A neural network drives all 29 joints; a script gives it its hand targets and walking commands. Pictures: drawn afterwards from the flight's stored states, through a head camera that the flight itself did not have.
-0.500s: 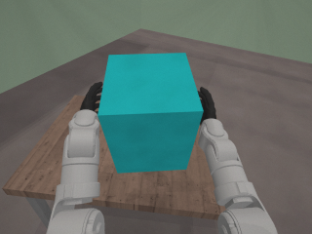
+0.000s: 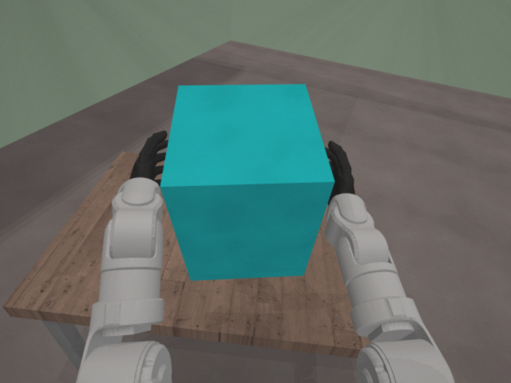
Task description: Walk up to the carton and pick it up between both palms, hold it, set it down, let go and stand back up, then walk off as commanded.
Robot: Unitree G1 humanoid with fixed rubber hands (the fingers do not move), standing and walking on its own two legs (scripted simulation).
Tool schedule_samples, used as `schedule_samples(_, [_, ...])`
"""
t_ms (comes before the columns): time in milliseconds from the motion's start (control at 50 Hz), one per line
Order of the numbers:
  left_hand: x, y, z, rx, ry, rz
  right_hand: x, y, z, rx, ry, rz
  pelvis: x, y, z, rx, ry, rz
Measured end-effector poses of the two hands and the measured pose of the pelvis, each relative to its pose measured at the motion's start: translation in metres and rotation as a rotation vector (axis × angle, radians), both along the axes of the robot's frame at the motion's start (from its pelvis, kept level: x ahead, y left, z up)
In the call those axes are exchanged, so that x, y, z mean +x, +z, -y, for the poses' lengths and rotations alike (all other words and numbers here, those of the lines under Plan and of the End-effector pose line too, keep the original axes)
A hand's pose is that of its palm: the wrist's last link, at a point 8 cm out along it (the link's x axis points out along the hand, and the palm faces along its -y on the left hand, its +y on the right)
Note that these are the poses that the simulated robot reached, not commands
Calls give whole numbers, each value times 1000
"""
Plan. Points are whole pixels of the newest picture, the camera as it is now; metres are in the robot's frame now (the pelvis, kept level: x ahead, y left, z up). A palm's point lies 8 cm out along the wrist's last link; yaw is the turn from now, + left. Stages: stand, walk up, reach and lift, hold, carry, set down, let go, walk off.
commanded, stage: hold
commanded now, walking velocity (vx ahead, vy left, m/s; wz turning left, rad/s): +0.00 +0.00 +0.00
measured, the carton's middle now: (245, 187) +0.40 +0.01 +0.15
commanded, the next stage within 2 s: none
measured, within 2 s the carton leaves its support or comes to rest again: neither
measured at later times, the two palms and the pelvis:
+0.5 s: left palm (145, 178) +0.35 +0.16 +0.20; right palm (342, 188) +0.36 -0.13 +0.19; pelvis +0.00 +0.00 +0.00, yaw +0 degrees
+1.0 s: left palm (143, 173) +0.35 +0.16 +0.21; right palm (342, 184) +0.36 -0.13 +0.19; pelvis +0.00 +0.00 +0.00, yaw +0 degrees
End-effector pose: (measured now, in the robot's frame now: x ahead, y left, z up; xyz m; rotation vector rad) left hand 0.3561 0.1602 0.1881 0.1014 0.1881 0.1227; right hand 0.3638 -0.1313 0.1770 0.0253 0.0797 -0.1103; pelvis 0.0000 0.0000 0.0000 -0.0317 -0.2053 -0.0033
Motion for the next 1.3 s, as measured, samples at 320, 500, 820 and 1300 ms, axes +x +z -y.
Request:
schedule_samples(320, [-6, 2, 0, 2, -6, 1, -6, 5, 0, -13, -2, 4, -4, 0, 0, 0, 0, 5])
schedule_samples(500, [-2, 9, 1, -5, -1, 30, -2, 12, 1, -18, -2, 31, 1, 0, 1, 2, 0, -3])
schedule_samples(820, [2, 1, 1, -4, -1, 4, 2, 1, 1, 4, -2, 4, 2, 0, 1, 1, 0, -4])
schedule_samples(1300, [-3, 4, 2, -2, -3, 14, -3, 6, 1, -11, -4, 13, -1, 0, 1, 2, 1, 0])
